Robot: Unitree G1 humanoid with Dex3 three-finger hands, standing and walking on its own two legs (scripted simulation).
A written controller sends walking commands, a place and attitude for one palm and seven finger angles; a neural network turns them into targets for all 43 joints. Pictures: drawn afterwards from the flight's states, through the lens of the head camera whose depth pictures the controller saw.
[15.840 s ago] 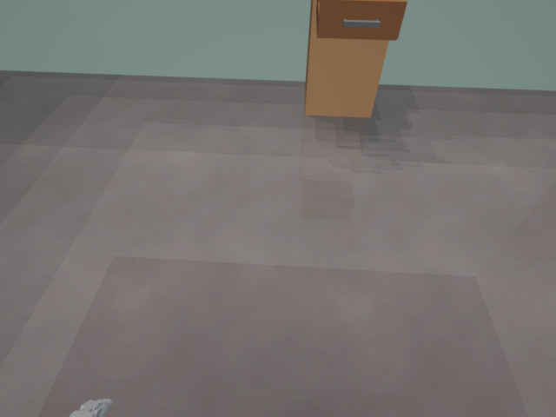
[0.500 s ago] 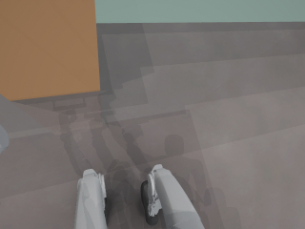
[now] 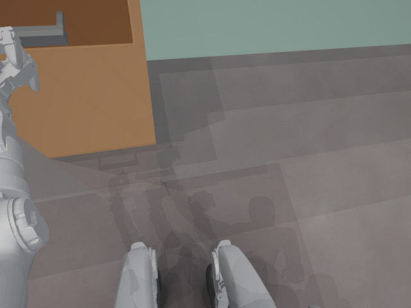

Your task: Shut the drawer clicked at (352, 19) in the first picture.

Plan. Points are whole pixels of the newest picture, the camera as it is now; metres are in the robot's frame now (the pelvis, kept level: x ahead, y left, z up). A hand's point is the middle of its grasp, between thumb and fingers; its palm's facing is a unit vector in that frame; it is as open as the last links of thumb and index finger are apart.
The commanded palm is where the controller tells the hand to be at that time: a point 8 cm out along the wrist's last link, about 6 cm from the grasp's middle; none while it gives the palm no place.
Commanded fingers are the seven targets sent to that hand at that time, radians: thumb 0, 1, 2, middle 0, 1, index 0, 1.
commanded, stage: draw the hand back to the body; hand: left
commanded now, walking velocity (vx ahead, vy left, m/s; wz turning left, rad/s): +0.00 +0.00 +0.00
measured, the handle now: (14, 27) +0.61 +0.30 +0.04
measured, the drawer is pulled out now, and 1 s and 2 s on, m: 0.00 0.00 0.00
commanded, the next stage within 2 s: step back with the hand held close in 1.28 s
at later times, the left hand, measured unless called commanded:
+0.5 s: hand out of the picture +0.36 +0.25 +0.16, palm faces +0.21 -0.96 -0.17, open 3.2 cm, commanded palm +0.31 +0.30 +0.18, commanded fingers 0.00 0.90 0.90 -1.40 -1.60 -1.40 -1.60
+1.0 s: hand out of the picture +0.24 +0.24 +0.27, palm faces +0.43 -0.83 -0.36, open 3.2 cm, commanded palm +0.18 +0.27 +0.29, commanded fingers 0.00 0.90 0.90 -1.40 -1.60 -1.40 -1.60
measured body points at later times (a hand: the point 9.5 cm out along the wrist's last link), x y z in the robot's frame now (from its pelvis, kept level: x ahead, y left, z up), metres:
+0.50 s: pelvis +0.04 +0.00 +0.09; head +0.08 +0.01 +0.54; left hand +0.34 +0.30 +0.17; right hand +0.20 -0.24 +0.01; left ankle +0.04 +0.11 -0.60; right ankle +0.02 -0.13 -0.60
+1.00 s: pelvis +0.05 -0.02 +0.14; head +0.04 -0.04 +0.59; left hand +0.21 +0.28 +0.29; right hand +0.26 -0.22 +0.05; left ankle +0.04 +0.11 -0.60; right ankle +0.02 -0.14 -0.60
